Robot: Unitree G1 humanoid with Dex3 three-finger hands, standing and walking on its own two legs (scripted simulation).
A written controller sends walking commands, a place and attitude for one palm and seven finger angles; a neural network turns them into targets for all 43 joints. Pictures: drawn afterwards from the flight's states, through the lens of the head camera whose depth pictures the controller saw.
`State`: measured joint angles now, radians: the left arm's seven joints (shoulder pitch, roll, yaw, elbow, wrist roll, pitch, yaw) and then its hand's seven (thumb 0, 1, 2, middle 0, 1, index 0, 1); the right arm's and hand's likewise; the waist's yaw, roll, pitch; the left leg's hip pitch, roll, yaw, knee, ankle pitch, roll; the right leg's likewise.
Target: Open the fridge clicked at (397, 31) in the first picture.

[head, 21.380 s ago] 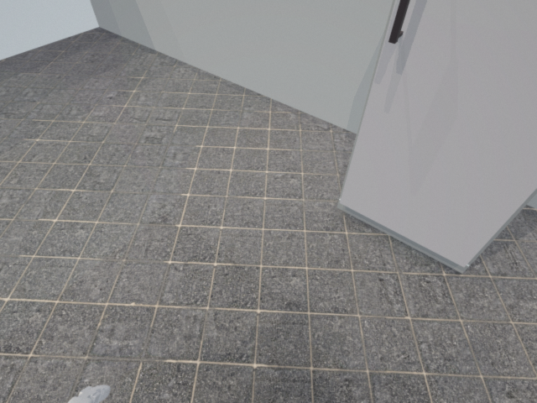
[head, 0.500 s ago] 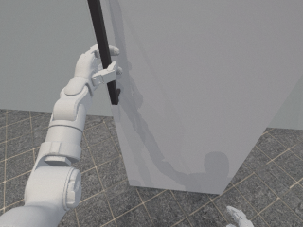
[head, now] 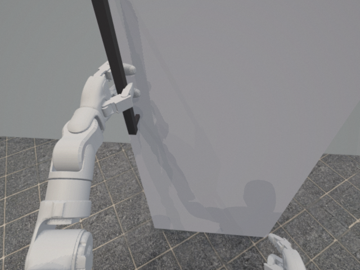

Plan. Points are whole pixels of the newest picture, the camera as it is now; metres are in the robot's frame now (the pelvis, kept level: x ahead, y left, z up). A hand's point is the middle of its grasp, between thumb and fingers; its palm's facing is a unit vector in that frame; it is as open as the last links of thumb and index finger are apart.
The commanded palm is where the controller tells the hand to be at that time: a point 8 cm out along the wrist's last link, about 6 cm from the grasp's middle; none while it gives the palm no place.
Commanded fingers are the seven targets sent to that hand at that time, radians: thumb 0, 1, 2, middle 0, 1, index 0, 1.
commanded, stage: pull the door a little, standing still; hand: left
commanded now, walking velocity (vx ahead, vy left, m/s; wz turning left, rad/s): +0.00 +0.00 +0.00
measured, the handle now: (120, 62) +0.45 +0.15 +0.27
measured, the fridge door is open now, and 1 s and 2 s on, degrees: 0 7 36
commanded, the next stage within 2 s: walk backward, drawing the door open in 0.46 s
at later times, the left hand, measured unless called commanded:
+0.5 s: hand (126, 109) +0.36 +0.12 +0.22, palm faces -0.05 -1.00 -0.07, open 6.2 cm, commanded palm +0.28 +0.18 +0.23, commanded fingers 0.00 0.90 0.90 -0.45 -1.40 -0.45 -1.40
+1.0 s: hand (126, 119) +0.34 +0.12 +0.21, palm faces +0.29 -0.90 -0.32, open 6.6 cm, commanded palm +0.29 +0.17 +0.21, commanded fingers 0.00 0.90 0.90 -0.45 -1.40 -0.45 -1.40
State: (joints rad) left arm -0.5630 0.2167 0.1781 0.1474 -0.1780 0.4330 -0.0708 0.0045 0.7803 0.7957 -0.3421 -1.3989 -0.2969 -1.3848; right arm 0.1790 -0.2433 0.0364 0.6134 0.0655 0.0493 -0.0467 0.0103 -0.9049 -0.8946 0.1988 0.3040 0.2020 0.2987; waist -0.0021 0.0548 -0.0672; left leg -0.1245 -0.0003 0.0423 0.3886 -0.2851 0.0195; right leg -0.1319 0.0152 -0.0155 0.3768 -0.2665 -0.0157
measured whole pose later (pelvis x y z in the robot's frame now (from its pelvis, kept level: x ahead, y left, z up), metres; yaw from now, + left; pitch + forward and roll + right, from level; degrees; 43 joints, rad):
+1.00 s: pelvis +0.09 -0.05 -0.01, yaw +1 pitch -1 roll +2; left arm 0.24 0.30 0.23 -0.62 -0.08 -0.01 0.13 -0.11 0.59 0.83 -0.45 -1.40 -0.26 -1.39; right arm 0.21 -0.15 0.03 0.54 0.00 0.02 -0.03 0.01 -0.90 -0.89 0.20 0.30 0.20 0.30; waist -0.02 0.05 0.09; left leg -0.05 -0.01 -0.10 0.49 -0.36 -0.01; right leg -0.48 0.04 -0.04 0.69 -0.26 -0.01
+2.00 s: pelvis -0.06 -0.28 -0.02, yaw +29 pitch +0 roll +1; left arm 0.00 0.31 0.22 -0.56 -0.05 -0.08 0.12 -0.09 0.60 0.79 -0.45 -1.40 -0.28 -1.36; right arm 0.12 -0.19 -0.05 0.58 -0.02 -0.11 -0.09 0.01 -0.90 -0.89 0.20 0.30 0.20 0.30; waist -0.04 -0.04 0.13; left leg -0.31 0.01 0.07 0.62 -0.30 0.01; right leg -0.45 -0.07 -0.11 0.84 -0.44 0.01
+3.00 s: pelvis +0.00 -0.58 -0.02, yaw +64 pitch +0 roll -2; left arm -0.08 0.33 0.24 -0.44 -0.06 -0.05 0.09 -0.05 0.64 0.85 -0.45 -1.40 -0.25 -1.35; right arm 0.12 -0.11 0.03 0.63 0.02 -0.10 -0.03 0.01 -0.90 -0.89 0.21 0.30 0.21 0.30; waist 0.02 0.04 0.13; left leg -0.44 0.10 -0.15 0.71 -0.35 -0.06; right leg -0.25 -0.02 -0.02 0.52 -0.25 0.04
